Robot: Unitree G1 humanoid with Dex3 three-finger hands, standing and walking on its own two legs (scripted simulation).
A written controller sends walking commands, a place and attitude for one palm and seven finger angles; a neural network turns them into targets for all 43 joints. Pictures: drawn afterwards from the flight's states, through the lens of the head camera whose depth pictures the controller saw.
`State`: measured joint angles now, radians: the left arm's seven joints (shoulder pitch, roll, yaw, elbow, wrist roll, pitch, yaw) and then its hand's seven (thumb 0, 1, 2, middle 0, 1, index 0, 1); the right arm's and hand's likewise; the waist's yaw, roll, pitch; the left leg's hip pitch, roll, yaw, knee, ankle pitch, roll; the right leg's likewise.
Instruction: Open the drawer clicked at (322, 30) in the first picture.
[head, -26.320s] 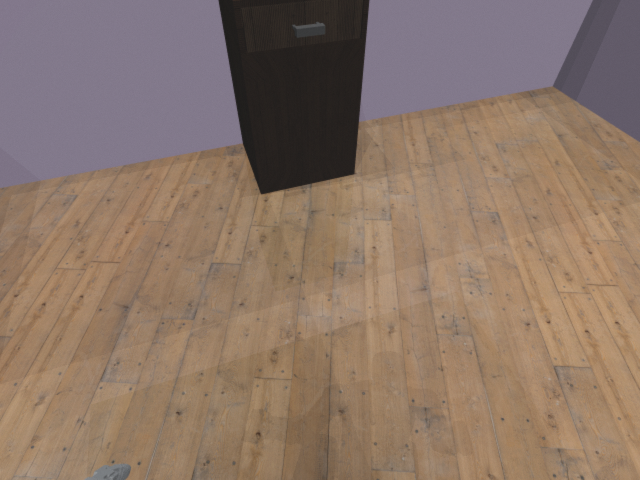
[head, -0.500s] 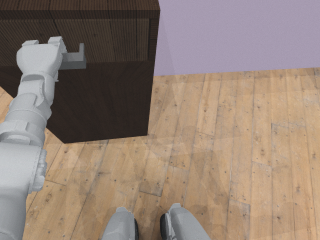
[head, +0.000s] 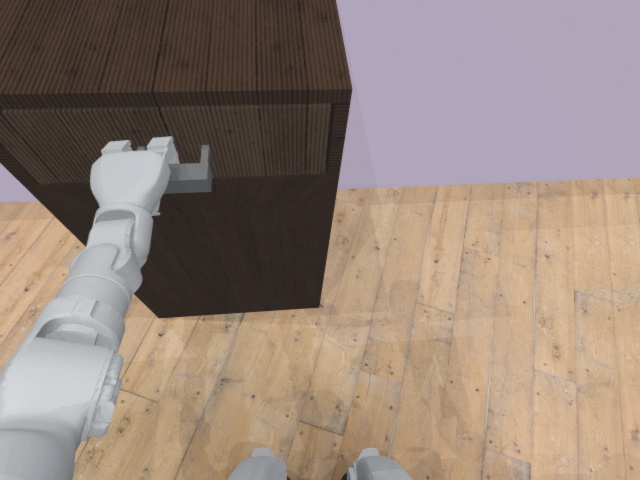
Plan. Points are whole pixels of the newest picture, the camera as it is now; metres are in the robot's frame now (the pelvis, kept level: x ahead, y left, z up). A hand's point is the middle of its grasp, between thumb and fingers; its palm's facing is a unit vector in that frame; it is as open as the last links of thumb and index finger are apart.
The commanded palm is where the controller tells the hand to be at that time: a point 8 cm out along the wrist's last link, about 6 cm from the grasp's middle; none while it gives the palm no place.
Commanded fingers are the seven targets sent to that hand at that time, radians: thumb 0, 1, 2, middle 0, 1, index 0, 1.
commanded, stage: pull the drawer open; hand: left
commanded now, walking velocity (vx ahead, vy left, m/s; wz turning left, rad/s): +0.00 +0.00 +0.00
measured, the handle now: (172, 165) +0.52 +0.20 +0.02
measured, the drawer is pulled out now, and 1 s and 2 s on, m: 0.00 0.00 0.00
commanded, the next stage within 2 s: open the thumb to release the handle in 0.10 s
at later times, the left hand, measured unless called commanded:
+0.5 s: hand (148, 200) +0.48 +0.23 +0.00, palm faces -0.04 +0.00 -1.00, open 7.8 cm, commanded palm +0.49 +0.22 +0.04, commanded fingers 0.00 -0.22 0.42 -0.32 -1.23 -0.32 -1.23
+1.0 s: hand (151, 200) +0.47 +0.22 +0.01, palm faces -0.08 -0.03 -1.00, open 13.6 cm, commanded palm +0.48 +0.21 +0.06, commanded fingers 0.00 -0.50 0.30 -0.30 -1.20 -0.30 -1.20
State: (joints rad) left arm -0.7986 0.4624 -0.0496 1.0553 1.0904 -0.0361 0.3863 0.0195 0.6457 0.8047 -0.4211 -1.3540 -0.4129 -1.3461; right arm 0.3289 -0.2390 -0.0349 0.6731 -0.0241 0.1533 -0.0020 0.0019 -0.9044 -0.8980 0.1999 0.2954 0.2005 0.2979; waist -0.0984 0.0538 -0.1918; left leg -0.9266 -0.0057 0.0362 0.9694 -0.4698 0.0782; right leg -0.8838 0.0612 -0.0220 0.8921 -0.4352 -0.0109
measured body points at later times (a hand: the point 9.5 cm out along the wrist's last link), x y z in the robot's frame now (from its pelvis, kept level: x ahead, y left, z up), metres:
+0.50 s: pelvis -0.05 -0.02 -0.03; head +0.09 +0.01 +0.40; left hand +0.47 +0.23 +0.05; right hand -0.05 -0.29 -0.14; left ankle -0.02 +0.06 -0.68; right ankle -0.02 -0.12 -0.68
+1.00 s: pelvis -0.07 -0.01 -0.02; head +0.08 +0.00 +0.40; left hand +0.47 +0.22 +0.06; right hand -0.09 -0.28 -0.13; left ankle -0.02 +0.06 -0.68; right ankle -0.02 -0.12 -0.68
